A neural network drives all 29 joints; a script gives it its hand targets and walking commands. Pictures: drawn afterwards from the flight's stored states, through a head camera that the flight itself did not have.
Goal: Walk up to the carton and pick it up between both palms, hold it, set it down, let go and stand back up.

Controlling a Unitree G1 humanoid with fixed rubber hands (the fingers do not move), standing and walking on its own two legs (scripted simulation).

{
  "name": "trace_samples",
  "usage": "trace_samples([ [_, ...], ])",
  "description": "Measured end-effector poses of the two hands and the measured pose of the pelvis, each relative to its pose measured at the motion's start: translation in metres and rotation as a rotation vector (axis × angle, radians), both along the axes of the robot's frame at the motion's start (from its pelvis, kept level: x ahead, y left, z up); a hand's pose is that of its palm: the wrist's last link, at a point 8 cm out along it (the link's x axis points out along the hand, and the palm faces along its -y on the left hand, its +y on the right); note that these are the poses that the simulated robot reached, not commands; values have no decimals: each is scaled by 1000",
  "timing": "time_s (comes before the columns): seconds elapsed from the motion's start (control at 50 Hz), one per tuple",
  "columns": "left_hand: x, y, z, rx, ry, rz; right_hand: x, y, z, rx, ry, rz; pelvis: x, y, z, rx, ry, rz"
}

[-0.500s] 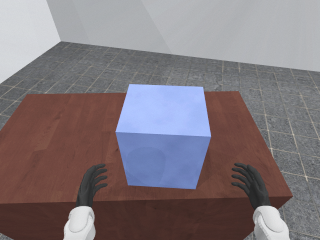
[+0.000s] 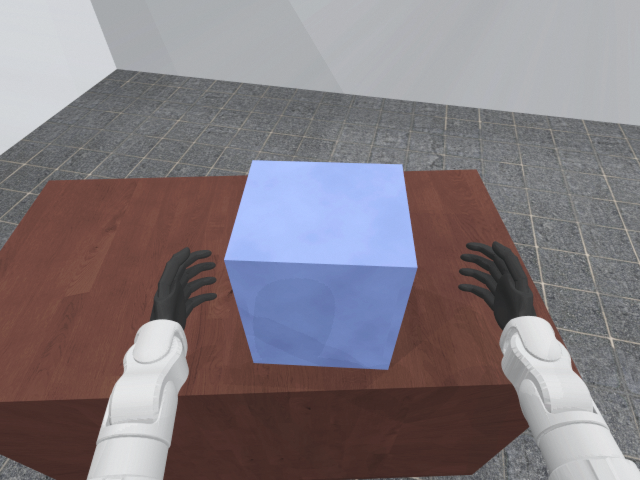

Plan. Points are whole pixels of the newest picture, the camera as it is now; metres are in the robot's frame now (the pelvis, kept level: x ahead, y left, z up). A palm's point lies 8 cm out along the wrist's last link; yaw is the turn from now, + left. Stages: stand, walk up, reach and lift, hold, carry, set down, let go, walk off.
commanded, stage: reach and lift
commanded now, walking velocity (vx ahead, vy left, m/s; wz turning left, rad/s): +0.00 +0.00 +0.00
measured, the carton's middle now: (323, 269) +0.43 +0.04 -0.01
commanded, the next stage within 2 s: none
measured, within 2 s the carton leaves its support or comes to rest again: neither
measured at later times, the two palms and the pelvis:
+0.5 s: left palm (164, 241) +0.36 +0.23 +0.12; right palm (511, 228) +0.40 -0.20 +0.13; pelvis -0.01 +0.00 +0.00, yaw +1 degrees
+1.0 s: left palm (166, 179) +0.42 +0.23 +0.17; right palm (502, 161) +0.45 -0.18 +0.19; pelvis -0.01 +0.00 +0.00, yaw +2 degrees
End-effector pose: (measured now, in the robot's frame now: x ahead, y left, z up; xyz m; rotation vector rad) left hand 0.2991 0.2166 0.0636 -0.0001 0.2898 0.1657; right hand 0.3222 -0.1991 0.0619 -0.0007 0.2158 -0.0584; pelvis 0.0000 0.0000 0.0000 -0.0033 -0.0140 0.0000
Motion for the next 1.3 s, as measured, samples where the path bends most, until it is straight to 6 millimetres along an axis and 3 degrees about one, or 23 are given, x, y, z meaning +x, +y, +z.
trace_samples([
  [0.64, 82, 13, 76, 13, 1, 2, 92, 5, 82, 2, 32, 19, -6, -5, -2, -9, 84, 21],
  [1.0, 121, 10, 111, 41, -2, -5, 130, 15, 123, 8, 48, 11, -6, -5, -3, -17, 144, 35],
  [1.12, 124, 9, 95, 48, 7, -13, 131, 18, 108, -14, 73, 8, -5, -5, -3, -18, 145, 39],
  [1.3, 100, 11, 22, 44, 31, 6, 115, 32, 36, -27, 100, 36, -7, -5, -6, -22, 194, 43],
])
